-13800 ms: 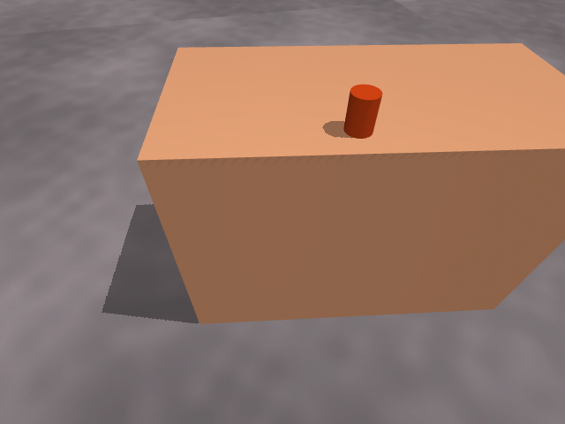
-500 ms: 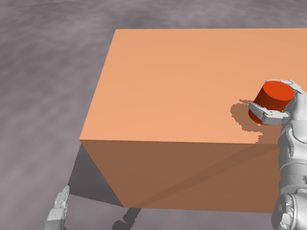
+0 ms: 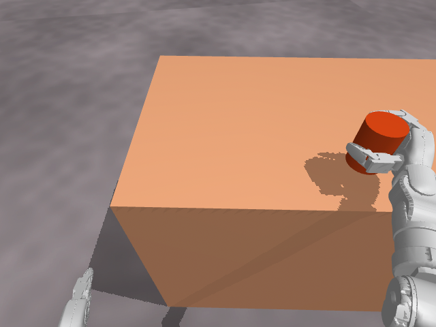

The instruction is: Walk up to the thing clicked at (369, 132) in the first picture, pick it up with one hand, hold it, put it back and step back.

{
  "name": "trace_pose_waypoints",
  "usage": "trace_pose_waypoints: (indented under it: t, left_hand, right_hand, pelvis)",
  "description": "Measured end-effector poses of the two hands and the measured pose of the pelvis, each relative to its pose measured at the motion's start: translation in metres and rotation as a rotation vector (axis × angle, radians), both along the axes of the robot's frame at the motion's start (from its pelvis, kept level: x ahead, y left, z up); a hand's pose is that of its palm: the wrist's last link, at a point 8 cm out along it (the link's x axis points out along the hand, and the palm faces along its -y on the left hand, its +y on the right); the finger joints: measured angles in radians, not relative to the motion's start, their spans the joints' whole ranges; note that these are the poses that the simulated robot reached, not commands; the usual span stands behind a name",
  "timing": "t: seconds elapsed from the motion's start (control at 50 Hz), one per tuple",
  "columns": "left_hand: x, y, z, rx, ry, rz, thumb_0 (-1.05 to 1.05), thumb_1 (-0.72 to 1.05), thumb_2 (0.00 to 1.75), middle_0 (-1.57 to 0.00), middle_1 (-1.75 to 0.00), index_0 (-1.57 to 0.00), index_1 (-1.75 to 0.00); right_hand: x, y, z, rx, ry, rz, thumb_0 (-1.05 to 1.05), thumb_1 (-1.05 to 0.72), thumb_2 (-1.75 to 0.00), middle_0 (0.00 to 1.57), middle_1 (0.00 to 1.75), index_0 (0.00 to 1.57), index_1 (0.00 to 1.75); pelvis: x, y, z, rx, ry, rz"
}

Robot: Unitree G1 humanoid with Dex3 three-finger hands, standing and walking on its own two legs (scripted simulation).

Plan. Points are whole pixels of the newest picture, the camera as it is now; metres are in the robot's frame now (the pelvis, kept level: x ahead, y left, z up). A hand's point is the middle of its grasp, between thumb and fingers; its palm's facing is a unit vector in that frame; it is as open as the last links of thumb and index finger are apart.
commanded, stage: settle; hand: right
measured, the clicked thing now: (374, 144) +0.43 -0.26 +0.13
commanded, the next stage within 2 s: lift in 0.38 s
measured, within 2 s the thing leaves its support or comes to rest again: neither
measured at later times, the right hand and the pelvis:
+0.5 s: hand (372, 136) +0.42 -0.24 +0.16, palm faces +0.31 +0.95 -0.02, open 9.8 cm; pelvis -0.01 +0.01 +0.01, yaw +0 degrees
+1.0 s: hand (383, 121) +0.39 -0.22 +0.22, palm faces +0.31 +0.95 -0.02, open 9.7 cm; pelvis +0.00 +0.01 +0.01, yaw +0 degrees
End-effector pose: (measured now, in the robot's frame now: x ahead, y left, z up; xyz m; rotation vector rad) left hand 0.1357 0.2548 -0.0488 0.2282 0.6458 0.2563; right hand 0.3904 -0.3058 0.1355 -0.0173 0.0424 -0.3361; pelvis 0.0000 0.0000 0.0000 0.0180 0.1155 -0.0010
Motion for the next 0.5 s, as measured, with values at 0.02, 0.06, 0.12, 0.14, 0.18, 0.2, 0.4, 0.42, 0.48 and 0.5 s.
trace_pose_waypoints:
  t: [0.02, 0.06, 0.12, 0.14, 0.18, 0.2, 0.4, 0.42, 0.48, 0.5]
  left_hand:
    - [0.0, 0.001, 0.001, 0.001, -0.004, -0.001, -0.02, -0.55, 0.07, -0.06, -0.05, -0.06, -0.06]
    - [-0.001, 0.002, 0.001, 0.003, -0.005, 0.0, -0.02, -0.55, 0.07, -0.06, -0.05, -0.06, -0.06]
    - [-0.003, 0.005, 0.002, 0.006, -0.004, 0.003, -0.02, -0.55, 0.07, -0.06, -0.05, -0.06, -0.06]
    - [-0.004, 0.006, 0.002, 0.006, -0.003, 0.005, -0.02, -0.55, 0.07, -0.06, -0.05, -0.06, -0.06]
    - [-0.005, 0.007, 0.001, 0.006, 0.001, 0.005, -0.02, -0.55, 0.07, -0.06, -0.05, -0.06, -0.06]
    - [-0.006, 0.007, 0.001, 0.006, 0.003, 0.007, -0.02, -0.55, 0.07, -0.06, -0.05, -0.06, -0.06]
    - [-0.006, 0.009, 0.001, 0.003, -0.012, 0.012, -0.02, -0.55, 0.07, -0.06, -0.05, -0.05, -0.06]
    - [-0.007, 0.009, 0.001, 0.002, -0.011, 0.013, -0.02, -0.55, 0.07, -0.06, -0.05, -0.05, -0.06]
    - [-0.008, 0.009, -0.001, -0.001, -0.005, 0.012, -0.02, -0.55, 0.07, -0.06, -0.05, -0.05, -0.06]
    - [-0.008, 0.01, -0.001, -0.002, -0.004, 0.014, -0.02, -0.55, 0.07, -0.06, -0.05, -0.05, -0.06]
  right_hand:
    - [0.0, 0.001, 0.001, 0.001, 0.0, 0.002, 0.0, 0.34, -1.03, 0.72, 1.05, 0.74, 1.07]
    - [-0.001, 0.002, 0.002, 0.004, 0.001, 0.005, 0.0, 0.34, -1.03, 0.71, 1.05, 0.74, 1.08]
    - [-0.002, 0.005, 0.004, 0.006, 0.005, 0.009, 0.0, 0.34, -1.04, 0.71, 1.06, 0.73, 1.08]
    - [-0.003, 0.006, 0.004, 0.007, 0.006, 0.01, 0.0, 0.34, -1.04, 0.71, 1.07, 0.73, 1.09]
    - [-0.004, 0.008, 0.006, 0.007, 0.007, 0.011, 0.0, 0.34, -1.04, 0.7, 1.07, 0.73, 1.09]
    - [-0.004, 0.009, 0.007, 0.007, 0.006, 0.011, 0.0, 0.34, -1.04, 0.7, 1.07, 0.73, 1.1]
    - [-0.006, 0.015, 0.019, 0.004, 0.001, 0.016, 0.0, 0.35, -1.05, 0.69, 1.09, 0.72, 1.11]
    - [-0.005, 0.015, 0.02, 0.004, 0.002, 0.017, 0.0, 0.35, -1.06, 0.69, 1.09, 0.72, 1.11]
    - [-0.004, 0.016, 0.023, 0.003, 0.006, 0.019, 0.0, 0.35, -1.06, 0.69, 1.1, 0.71, 1.12]
    - [-0.004, 0.017, 0.024, 0.003, 0.006, 0.02, 0.0, 0.35, -1.06, 0.69, 1.1, 0.71, 1.12]
  pelvis:
    - [0.0, 0.0, 0.0, -0.001, -0.002, 0.0]
    - [-0.001, 0.001, 0.001, -0.002, -0.005, 0.001]
    - [-0.002, 0.002, 0.002, -0.003, -0.01, 0.001]
    - [-0.002, 0.003, 0.002, -0.004, -0.011, 0.001]
    - [-0.004, 0.003, 0.002, -0.004, -0.015, 0.002]
    - [-0.004, 0.004, 0.002, -0.004, -0.017, 0.002]
    - [-0.007, 0.006, 0.004, -0.008, -0.031, 0.003]
    - [-0.007, 0.006, 0.005, -0.008, -0.031, 0.003]
    - [-0.008, 0.007, 0.005, -0.008, -0.031, 0.003]
    - [-0.008, 0.007, 0.005, -0.009, -0.032, 0.003]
